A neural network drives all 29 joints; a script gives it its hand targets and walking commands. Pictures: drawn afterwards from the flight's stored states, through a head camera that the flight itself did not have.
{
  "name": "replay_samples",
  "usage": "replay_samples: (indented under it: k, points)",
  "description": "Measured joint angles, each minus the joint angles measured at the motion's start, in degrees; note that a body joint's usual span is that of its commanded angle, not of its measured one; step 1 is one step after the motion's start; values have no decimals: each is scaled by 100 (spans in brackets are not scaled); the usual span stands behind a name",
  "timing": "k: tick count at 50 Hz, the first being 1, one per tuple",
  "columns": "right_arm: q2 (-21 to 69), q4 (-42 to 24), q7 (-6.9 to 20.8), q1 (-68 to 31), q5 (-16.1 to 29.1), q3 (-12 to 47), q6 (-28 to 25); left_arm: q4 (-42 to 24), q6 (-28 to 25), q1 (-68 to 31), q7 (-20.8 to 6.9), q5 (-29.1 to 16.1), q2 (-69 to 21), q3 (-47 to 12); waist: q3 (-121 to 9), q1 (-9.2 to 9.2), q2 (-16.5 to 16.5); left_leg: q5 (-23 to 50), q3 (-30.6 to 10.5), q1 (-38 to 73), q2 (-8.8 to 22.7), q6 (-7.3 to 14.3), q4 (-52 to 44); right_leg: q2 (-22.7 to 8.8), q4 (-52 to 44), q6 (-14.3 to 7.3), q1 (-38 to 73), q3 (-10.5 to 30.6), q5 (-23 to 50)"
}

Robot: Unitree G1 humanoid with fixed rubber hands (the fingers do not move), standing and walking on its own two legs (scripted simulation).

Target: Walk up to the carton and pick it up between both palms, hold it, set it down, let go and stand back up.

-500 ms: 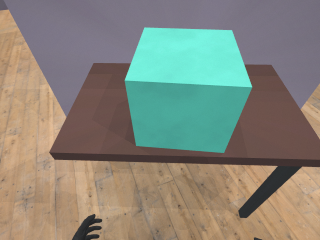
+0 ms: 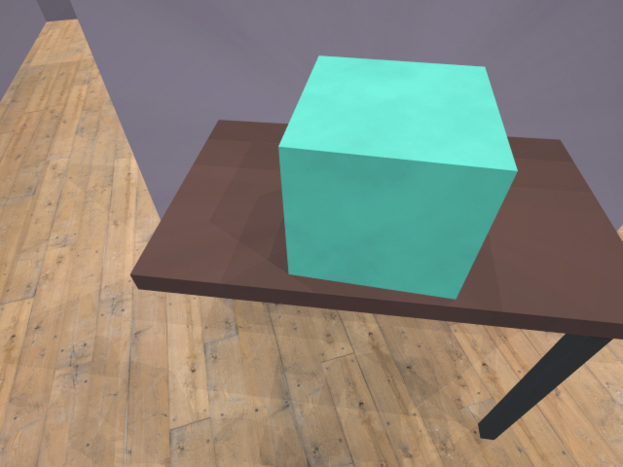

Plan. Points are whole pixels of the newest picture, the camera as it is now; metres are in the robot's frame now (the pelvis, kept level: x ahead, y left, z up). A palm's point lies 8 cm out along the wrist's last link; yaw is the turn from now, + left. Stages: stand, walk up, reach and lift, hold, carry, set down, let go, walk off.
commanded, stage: stand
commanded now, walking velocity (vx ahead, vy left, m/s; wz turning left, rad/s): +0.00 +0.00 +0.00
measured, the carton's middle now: (384, 172) +0.56 -0.09 +0.08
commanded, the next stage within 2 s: none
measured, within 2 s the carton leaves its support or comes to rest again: neither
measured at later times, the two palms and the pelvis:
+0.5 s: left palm out of the picture -0.05 +0.20 -0.15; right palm out of the picture -0.03 -0.23 -0.14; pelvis -0.01 -0.02 +0.00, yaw +1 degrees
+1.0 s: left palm out of the picture -0.05 +0.19 -0.15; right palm out of the picture -0.03 -0.23 -0.14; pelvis -0.01 -0.02 +0.00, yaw +1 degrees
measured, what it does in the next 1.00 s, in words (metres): stands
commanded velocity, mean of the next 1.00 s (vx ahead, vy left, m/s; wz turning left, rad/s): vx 0.00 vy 0.00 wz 0.00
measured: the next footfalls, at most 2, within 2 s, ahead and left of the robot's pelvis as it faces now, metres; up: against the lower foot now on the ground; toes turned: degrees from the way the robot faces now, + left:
none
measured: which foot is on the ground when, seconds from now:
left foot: down 0.00-1.00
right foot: down 0.00-1.00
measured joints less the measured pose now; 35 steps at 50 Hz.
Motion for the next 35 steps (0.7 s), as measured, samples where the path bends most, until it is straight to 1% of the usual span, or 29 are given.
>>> replay_samples:
  k: [16,28,35]
  points:
    - [116,446,-61,169,9,29,26,402,38,0,55,-43,-163,52,37,-69,24,118,-132,-116,52,-119,-19,72,-1,-114,-95,-76,69]
    - [276,700,-108,271,12,83,53,536,101,-112,55,-92,-216,121,93,-83,-62,172,-164,-126,88,-167,-72,122,-52,-155,-104,-67,123]
    - [345,790,-128,204,29,93,58,582,79,-141,65,-110,-275,130,130,-92,-30,212,-202,-110,91,-190,-128,135,-87,-172,-88,-74,138]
